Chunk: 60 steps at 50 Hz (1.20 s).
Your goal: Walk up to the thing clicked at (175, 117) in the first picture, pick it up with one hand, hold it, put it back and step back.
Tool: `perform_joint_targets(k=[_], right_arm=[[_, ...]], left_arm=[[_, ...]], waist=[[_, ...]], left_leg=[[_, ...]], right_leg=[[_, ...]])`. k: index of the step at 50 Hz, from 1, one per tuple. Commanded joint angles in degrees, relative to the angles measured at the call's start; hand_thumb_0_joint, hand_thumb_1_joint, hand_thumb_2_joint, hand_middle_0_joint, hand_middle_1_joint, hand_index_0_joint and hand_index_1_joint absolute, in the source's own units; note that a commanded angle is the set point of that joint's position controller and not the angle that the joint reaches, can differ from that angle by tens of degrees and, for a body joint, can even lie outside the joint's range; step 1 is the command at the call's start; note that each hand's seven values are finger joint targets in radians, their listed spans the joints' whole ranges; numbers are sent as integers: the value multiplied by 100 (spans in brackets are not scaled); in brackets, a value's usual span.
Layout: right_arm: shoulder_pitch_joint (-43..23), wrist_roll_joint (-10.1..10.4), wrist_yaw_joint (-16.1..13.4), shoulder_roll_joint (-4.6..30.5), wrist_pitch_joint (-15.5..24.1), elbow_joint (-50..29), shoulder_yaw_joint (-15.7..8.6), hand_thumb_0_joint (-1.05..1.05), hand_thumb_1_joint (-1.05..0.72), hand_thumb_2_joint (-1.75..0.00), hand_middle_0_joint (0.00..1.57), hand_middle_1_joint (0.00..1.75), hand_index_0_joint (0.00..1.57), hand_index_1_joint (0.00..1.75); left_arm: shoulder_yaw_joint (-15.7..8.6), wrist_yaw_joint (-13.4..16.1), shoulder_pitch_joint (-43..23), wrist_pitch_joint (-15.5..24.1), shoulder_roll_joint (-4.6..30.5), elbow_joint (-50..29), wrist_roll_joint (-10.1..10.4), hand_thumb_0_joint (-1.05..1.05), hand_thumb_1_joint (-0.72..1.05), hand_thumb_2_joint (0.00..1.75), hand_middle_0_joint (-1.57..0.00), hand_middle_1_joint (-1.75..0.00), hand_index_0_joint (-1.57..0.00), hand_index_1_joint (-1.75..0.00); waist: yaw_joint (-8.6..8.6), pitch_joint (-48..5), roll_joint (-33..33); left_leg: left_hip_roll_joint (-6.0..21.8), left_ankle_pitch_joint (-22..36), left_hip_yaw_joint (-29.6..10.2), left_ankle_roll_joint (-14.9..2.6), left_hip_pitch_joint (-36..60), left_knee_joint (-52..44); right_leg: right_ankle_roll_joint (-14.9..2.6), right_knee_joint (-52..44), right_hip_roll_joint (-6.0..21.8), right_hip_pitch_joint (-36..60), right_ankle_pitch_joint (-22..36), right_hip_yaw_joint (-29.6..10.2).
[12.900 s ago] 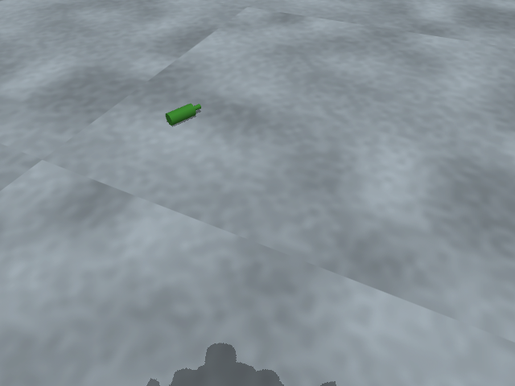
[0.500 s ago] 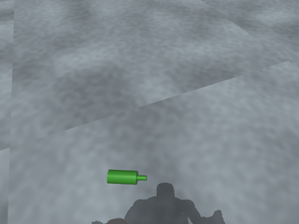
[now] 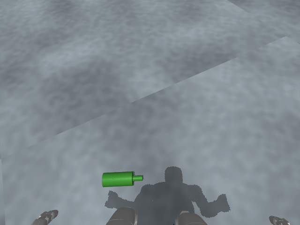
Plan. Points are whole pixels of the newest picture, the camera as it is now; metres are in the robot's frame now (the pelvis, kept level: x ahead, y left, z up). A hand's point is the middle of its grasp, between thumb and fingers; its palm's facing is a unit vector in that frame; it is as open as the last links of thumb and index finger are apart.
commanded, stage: walk up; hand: left
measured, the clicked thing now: (122, 178) +0.41 +0.22 -0.71
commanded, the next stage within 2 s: stand in 1.68 s
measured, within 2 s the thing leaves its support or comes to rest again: neither
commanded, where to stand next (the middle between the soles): +0.02 +0.00 m, yaw +2 degrees
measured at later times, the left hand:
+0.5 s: hand out of the picture +0.04 +0.27 -0.13, palm faces +0.06 -0.92 -0.39, open 7.4 cm
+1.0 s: hand out of the picture +0.04 +0.27 -0.12, palm faces +0.05 -0.94 -0.33, open 7.4 cm
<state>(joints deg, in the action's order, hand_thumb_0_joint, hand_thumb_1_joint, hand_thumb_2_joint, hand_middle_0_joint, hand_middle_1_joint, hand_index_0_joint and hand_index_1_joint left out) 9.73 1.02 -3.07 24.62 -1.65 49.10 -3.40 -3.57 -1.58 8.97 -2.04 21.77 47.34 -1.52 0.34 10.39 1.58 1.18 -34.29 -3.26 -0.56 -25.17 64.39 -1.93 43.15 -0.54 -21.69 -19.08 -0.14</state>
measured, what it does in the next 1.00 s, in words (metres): steps on the spot: left foot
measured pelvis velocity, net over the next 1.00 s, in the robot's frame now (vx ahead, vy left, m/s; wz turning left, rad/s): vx -0.03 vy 0.01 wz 0.05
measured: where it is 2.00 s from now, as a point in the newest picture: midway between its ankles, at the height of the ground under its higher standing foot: outside the picture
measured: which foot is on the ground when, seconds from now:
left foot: up 0.00-0.20, down 0.22-1.00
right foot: down 0.00-1.00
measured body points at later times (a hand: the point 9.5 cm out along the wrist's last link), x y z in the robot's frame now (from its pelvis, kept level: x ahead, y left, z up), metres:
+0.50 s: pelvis -0.02 -0.01 +0.01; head +0.00 -0.01 +0.46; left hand +0.04 +0.31 -0.11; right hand +0.11 -0.31 -0.11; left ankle -0.01 +0.13 -0.71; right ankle +0.00 -0.13 -0.71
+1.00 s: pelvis -0.03 +0.01 +0.03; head -0.03 +0.01 +0.48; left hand +0.04 +0.31 -0.10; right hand +0.05 -0.29 -0.10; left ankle -0.01 +0.13 -0.71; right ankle +0.00 -0.13 -0.71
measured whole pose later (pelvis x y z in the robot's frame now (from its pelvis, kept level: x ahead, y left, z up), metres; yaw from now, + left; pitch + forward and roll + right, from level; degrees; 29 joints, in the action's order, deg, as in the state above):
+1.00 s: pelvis -0.03 +0.01 +0.03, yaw +3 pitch -3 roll +0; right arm 7.4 -0.3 1.0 19.6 0.1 64.1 -0.2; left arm -0.6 -0.6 6.0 0.7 20.8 64.2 0.2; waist 0.2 2.9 -0.4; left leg -0.1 -9.6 -1.7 0.2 -9.5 22.1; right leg 1.5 20.7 1.3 -8.6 -9.2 -0.5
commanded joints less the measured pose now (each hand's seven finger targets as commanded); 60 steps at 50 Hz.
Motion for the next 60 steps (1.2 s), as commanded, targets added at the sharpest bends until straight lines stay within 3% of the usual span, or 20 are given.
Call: perform_joint_targets(k=[1, 5, 7, 9, 10, 11, 12, 13, 14, 16, 18, 19, 21, 22, 24, 26, 35, 45, 50, 60], right_arm=[[768, 25, -34, 950, 155, -160, -207, 0, -90, -90, 20, 30, 20, 30], [334, -63, 66, 829, 244, -248, -79, 0, -90, -90, 20, 30, 20, 30], [385, -123, 80, 855, 276, -211, -81, 0, -90, -90, 20, 30, 20, 30], [703, -187, 91, 814, 320, -57, -116, 0, -90, -90, 20, 30, 20, 30], [726, -213, 102, 880, 354, -20, -156, 0, -90, -90, 20, 30, 20, 30], [631, -274, 96, 1143, 380, -54, -237, 0, -90, -90, 20, 30, 20, 30], [274, -281, 115, 1469, 400, -213, -287, 0, -90, -90, 20, 30, 20, 30], [-16, -217, 159, 1667, 391, -263, -291, 0, -90, -90, 20, 30, 20, 30], [-260, -206, 178, 1583, 394, -280, -287, 0, -90, -90, 20, 30, 20, 30], [-385, -195, 170, 1281, 371, -310, -182, 0, -90, -90, 20, 30, 20, 30], [-434, -121, 180, 1058, 334, -251, -115, 0, -90, -90, 20, 30, 20, 30], [-361, -65, 191, 901, 324, -203, -60, 0, -90, -90, 20, 30, 20, 30], [-213, -56, 226, 782, 268, -181, -9, 0, -90, -90, 20, 30, 20, 30], [-22, -92, 218, 802, 227, -21, -48, 0, -90, -90, 20, 30, 20, 30], [-87, -133, 258, 825, 237, 140, -73, 0, -90, -90, 20, 30, 20, 30], [-365, -107, 310, 931, 273, 152, -62, 0, -90, -90, 20, 30, 20, 30], [-610, -131, 386, 861, 276, 656, 55, 0, -90, -90, 20, 30, 20, 30], [-751, -151, 354, 813, 343, 982, 87, 0, -90, -90, 20, 30, 20, 30], [-709, -151, 339, 820, 320, 1110, 53, 0, -90, -90, 20, 30, 20, 30], [-722, -102, 322, 776, 308, 1214, 48, 0, -90, -90, 20, 30, 20, 30]], left_arm=[[-409, 210, 45, 170, 1464, -466, -25, 0, 90, 90, -20, -30, -20, -30], [-311, 295, 435, 273, 1335, -317, -21, 0, 90, 90, -20, -30, -20, -30], [-315, 299, 306, 269, 1437, -323, 57, 0, 90, 90, -20, -30, -20, -30], [-283, 285, -26, 232, 1470, -374, 161, 0, 90, 90, -20, -30, -20, -30], [-240, 270, -83, 210, 1437, -380, 200, 0, 90, 90, -20, -30, -20, -30], [-184, 257, -151, 194, 1228, -411, 227, 0, 90, 90, -20, -30, -20, -30], [-143, 242, -100, 178, 1038, -413, 260, 0, 90, 90, -20, -30, -20, -30], [-211, 267, -194, 120, 1212, -223, 225, 0, 90, 90, -20, -30, -20, -30], [-246, 265, -57, 120, 1298, -106, 172, 0, 90, 90, -20, -30, -20, -30], [-255, 180, 67, 175, 1191, 53, 157, 0, 90, 90, -20, -30, -20, -30], [-232, 170, 200, 282, 1150, 212, 147, 0, 90, 90, -20, -30, -20, -30], [-234, 192, 194, 340, 1215, 246, 141, 0, 90, 90, -20, -30, -20, -30], [-208, 243, 0, 465, 1487, 249, 73, 0, 90, 90, -20, -30, -20, -30], [-195, 236, -309, 474, 1620, 271, 105, 0, 90, 90, -20, -30, -20, -30], [-84, 207, -511, 438, 1362, 307, 127, 0, 90, 90, -20, -30, -20, -30], [-26, 193, -497, 434, 1257, 452, 123, 0, 90, 90, -20, -30, -20, -30], [28, 154, -615, 451, 1167, 927, 138, 0, 90, 90, -20, -30, -20, -30], [40, 151, -540, 427, 1109, 1310, 150, 0, 90, 90, -20, -30, -20, -30], [79, 162, -582, 422, 1064, 1399, 145, 0, 90, 90, -20, -30, -20, -30], [87, 183, -616, 425, 1070, 1571, 136, 0, 90, 90, -20, -30, -20, -30]], waist=[[37, -1290, -959], [280, -1555, -891], [206, -1492, -993], [-77, -1437, -944], [-139, -1410, -693], [-113, -1450, -132], [68, -1275, 495], [-9, -1116, 906], [77, -983, 900], [215, -949, 695], [284, -1134, 531], [246, -1365, 304], [56, -1390, -53], [-140, -1293, -330], [-206, -979, -333], [-95, -1074, -339], [4, -768, -360], [101, -1083, 42], [48, -1015, 150], [5, -1187, -79]], left_leg=[[-161, 247, -344, -4, -445, 444], [-40, 310, -194, 76, -303, -1328], [-27, 409, 20, 70, 130, -1988], [-118, 1322, 184, -37, 818, -3142], [-89, 2276, 75, -122, 1380, -3680], [485, 2880, -848, -357, 1615, -3796], [1198, 3375, -1882, -729, 1594, -3997], [1816, 3496, -2249, -1441, 735, -3970], [1941, 3370, -2269, -1644, 282, -3999], [1258, 3200, -1235, -1172, 389, -3735], [715, 3289, -650, -539, 528, -3118], [480, 3256, -469, -333, 560, -2764], [54, 2479, -207, -72, 420, -2434], [75, 1852, -102, -79, 970, -2574], [153, 1830, -354, -192, 1590, -3203], [412, 2148, -626, -350, 1488, -3538], [421, 1479, -610, -199, 1270, -4446], [590, 2025, -619, -138, 1297, -4923], [600, 1836, -629, -122, 1275, -5054], [548, 2730, -410, -111, 1719, -4812]], right_leg=[[-1173, -1421, 1356, 1159, 2367, -1568], [-1267, -1145, 1534, 1902, 3292, -1517], [-1269, -926, 1637, 1665, 3913, -1437], [-1018, -563, 1537, 1179, 3776, -1213], [-739, -387, 1418, 684, 3320, -1066], [-391, -100, 1056, 186, 2422, -822], [-90, 305, 393, -304, 1106, -361], [25, 666, 59, 216, -1076, -61], [24, 944, 185, 597, -1321, -230], [-77, 249, 126, 716, -894, -139], [-134, -941, 297, 1135, 926, -199], [-263, -1271, 555, 1491, 1581, -594], [-639, -1686, 1359, 1520, 1718, -1695], [-888, -1699, 1634, 767, 1496, -1842], [-495, -1824, 1229, -62, 810, -1412], [-146, -1824, 807, 244, 398, -836], [-18, -2561, 758, 705, -415, -762], [63, -2537, 682, 1482, 822, -465], [73, -2654, 675, 1504, 744, -453], [111, -2724, 780, 1448, 1235, -484]])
